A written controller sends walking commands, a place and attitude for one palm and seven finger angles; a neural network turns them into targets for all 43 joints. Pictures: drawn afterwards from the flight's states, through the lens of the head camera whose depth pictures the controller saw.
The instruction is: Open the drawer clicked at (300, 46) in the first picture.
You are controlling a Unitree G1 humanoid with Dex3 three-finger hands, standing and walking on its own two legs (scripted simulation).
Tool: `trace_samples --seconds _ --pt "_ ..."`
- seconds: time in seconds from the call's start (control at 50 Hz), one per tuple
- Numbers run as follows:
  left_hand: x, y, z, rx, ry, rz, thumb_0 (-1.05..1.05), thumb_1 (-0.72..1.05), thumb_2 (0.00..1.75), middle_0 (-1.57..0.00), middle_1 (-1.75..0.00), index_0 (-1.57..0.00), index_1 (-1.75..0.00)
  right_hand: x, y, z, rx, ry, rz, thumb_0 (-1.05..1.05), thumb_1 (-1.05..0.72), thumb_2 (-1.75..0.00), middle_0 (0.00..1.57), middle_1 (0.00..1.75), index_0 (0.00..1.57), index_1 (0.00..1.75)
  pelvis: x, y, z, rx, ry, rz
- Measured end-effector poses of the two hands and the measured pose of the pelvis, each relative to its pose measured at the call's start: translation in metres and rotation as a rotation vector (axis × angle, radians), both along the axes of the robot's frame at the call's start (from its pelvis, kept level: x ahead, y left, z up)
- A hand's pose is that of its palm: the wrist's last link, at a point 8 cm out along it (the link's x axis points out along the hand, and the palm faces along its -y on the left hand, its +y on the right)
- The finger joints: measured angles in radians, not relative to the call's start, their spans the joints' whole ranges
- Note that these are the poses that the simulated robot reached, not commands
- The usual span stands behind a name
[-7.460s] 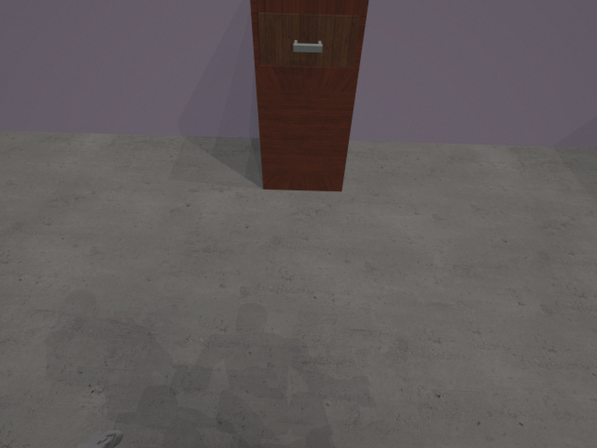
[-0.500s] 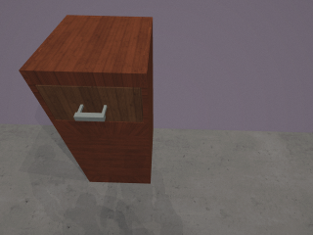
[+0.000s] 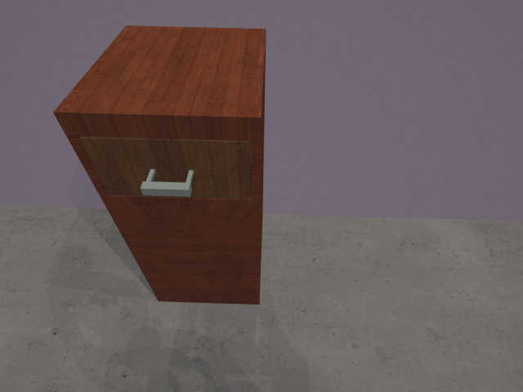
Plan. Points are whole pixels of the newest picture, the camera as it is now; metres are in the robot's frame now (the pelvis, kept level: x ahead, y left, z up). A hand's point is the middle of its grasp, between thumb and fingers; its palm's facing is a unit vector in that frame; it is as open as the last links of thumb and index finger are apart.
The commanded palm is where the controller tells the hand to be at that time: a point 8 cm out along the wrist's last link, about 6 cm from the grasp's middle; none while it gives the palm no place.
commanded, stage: look again from close up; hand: left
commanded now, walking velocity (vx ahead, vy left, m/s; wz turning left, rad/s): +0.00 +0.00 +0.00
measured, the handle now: (169, 181) +0.54 +0.25 -0.03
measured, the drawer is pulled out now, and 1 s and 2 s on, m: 0.00 0.00 0.00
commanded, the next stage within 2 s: raise the hand with hooked fingers in 0.08 s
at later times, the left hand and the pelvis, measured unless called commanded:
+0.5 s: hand (153, 332) +0.21 +0.19 -0.03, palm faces -0.04 -0.34 -0.94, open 8.1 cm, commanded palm +0.14 +0.21 -0.02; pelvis -0.02 -0.02 -0.02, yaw -3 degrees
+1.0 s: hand (139, 308) +0.23 +0.21 +0.00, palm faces +0.03 -0.08 -1.00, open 11.0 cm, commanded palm +0.19 +0.21 +0.05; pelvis -0.02 -0.04 -0.03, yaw -1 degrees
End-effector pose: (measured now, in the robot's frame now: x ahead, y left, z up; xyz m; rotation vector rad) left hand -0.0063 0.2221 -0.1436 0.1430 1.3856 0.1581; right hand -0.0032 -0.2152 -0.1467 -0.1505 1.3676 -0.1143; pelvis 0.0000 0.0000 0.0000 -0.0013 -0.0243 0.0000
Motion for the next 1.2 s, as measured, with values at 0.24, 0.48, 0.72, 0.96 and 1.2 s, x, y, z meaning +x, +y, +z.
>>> trace_samples --seconds 0.24,0.48,0.72,0.96,1.2 --pt "0.029 0.0 0.017 0.073 -0.099 -0.113 0.02 0.92 0.9 -0.2 -0.3 -0.2 -0.3 0.0 -0.005 0.003 -0.017 -0.039 -0.022 0.01 -0.92 -0.9 0.2 0.3 0.21 0.3 0.002 -0.004 0.0 0.006 0.018 -0.017" --pt "0.204 -0.017 0.174 0.877 -0.897 -0.796 0.02 0.76 0.83 -0.21 -0.4 -0.2 -0.4 0.153 -0.062 0.05 -0.081 -0.665 0.054 0.02 -0.91 -0.9 0.2 0.3 0.2 0.3 -0.015 -0.02 -0.015 0.041 0.149 -0.055" --pt "0.11 -0.019 0.127 1.056 -0.777 -0.999 0.01 0.45 0.71 -0.25 -0.58 -0.25 -0.58 0.238 -0.048 0.051 -0.075 -0.682 0.331 0.01 -0.91 -0.9 0.2 0.3 0.2 0.3 -0.027 -0.047 -0.042 0.041 0.224 0.009" --pt "0.217 -0.017 0.2 1.235 -0.882 -0.916 0.01 0.18 0.59 -0.27 -0.76 -0.27 -0.76 0.171 -0.016 0.008 0.1 -0.533 0.141 0.01 -0.9 -0.9 0.2 0.3 0.21 0.3 -0.025 -0.04 -0.035 0.041 0.182 -0.013" --pt "0.202 -0.009 0.207 1.113 -0.928 -1.048 0.0 -0.1 0.47 -0.29 -0.94 -0.29 -0.94 0.131 -0.06 0.023 -0.091 -0.404 0.144 0.01 -0.9 -0.9 0.2 0.3 0.21 0.3 -0.019 -0.025 -0.017 0.023 0.135 -0.005"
